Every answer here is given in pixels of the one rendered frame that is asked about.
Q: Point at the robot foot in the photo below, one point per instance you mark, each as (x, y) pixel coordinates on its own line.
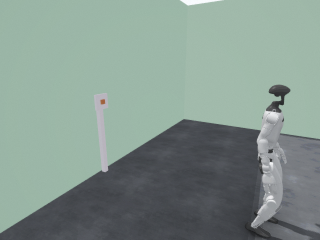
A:
(259, 231)
(272, 219)

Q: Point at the left robot forearm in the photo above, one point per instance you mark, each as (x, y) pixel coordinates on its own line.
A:
(277, 146)

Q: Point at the robot right upper arm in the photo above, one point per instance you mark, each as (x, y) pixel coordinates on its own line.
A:
(270, 122)

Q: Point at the left robot hand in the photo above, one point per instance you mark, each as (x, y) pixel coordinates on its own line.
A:
(279, 152)

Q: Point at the right robot forearm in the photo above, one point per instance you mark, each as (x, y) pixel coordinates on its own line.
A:
(263, 151)

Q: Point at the right robot hand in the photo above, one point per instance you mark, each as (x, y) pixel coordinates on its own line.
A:
(268, 179)

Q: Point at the panel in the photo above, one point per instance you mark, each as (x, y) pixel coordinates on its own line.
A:
(101, 128)

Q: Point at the left robot foot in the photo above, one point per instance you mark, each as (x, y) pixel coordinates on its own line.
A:
(272, 219)

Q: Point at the right robot foot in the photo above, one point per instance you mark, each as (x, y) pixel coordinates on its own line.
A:
(259, 231)

